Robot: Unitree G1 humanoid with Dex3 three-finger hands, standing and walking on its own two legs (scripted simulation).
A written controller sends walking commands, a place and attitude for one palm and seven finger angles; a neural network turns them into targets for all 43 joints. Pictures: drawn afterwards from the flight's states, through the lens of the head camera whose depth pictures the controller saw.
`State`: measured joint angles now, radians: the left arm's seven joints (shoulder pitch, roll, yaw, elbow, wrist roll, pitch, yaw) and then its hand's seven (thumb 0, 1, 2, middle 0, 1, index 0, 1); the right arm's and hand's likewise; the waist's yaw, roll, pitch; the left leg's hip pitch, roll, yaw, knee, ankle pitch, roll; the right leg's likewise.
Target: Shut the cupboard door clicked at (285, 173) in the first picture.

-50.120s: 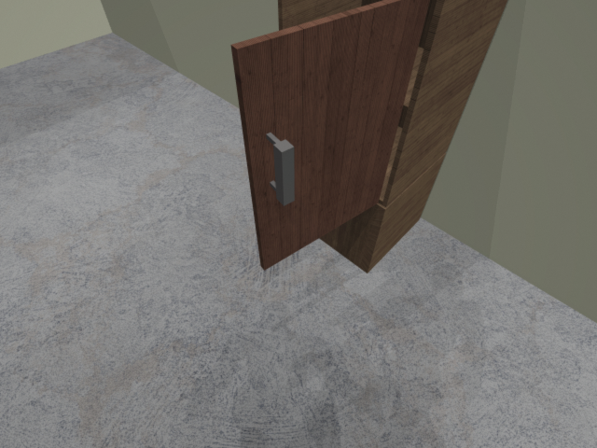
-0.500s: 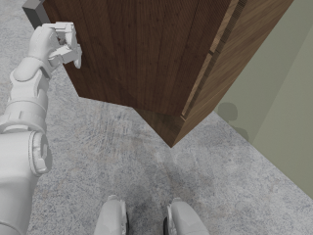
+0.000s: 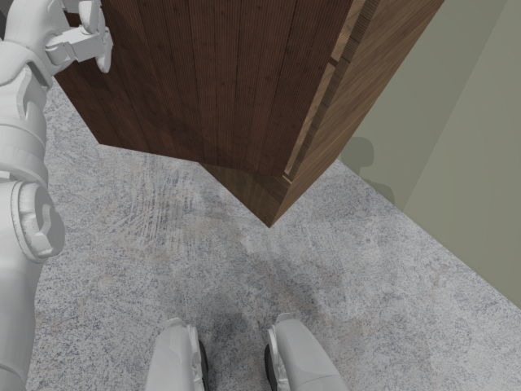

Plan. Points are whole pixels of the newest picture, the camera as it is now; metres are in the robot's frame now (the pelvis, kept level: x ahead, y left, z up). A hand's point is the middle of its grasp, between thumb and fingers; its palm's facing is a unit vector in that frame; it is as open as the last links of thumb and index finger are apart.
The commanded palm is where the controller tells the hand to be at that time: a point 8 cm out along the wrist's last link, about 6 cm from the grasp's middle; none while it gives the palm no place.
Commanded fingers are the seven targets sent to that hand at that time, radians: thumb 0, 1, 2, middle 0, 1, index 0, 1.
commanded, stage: push the door shut along its arc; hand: left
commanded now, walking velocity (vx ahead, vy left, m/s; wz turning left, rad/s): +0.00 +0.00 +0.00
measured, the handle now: (19, 11) +0.61 +0.23 +0.13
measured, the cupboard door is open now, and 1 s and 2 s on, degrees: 34 27 27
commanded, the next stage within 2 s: pull the fist back off the door in 0.22 s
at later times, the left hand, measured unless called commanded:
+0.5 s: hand (122, 18) +0.60 +0.11 +0.13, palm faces +0.06 -0.99 +0.09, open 3.1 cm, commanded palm +0.58 +0.12 +0.12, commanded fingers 0.00 0.90 0.90 -1.30 -1.50 -1.30 -1.50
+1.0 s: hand (123, 61) +0.54 +0.11 +0.12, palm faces +0.10 -0.99 -0.04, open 3.1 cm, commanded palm +0.49 +0.15 +0.12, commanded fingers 0.00 0.90 0.90 -1.30 -1.50 -1.30 -1.50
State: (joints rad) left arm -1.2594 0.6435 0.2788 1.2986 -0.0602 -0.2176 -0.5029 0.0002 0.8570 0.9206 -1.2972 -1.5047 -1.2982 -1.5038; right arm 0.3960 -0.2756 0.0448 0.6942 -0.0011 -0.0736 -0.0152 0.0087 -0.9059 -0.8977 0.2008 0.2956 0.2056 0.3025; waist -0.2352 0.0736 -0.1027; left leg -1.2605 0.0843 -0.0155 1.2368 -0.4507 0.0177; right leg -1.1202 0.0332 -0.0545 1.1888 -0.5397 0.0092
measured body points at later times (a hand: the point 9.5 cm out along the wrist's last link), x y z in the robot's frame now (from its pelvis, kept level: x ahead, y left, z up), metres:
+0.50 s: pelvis -0.01 +0.00 -0.01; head +0.17 +0.03 +0.40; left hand +0.59 +0.17 +0.12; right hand -0.02 -0.26 -0.11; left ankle +0.06 +0.11 -0.63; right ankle +0.01 -0.13 -0.63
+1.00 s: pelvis +0.02 -0.02 +0.04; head +0.14 -0.02 +0.47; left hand +0.53 +0.17 +0.12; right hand -0.01 -0.29 -0.08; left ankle +0.06 +0.11 -0.63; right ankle +0.01 -0.13 -0.63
